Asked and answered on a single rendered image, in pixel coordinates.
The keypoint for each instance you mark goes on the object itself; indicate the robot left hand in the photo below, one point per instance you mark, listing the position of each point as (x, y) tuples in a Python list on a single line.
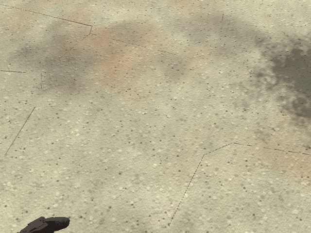
[(46, 225)]

